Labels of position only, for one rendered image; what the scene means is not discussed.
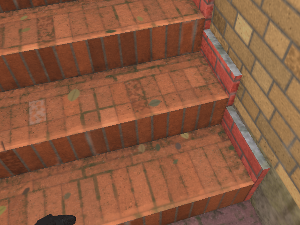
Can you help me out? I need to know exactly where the robot left hand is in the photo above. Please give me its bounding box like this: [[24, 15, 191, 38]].
[[35, 214, 76, 225]]

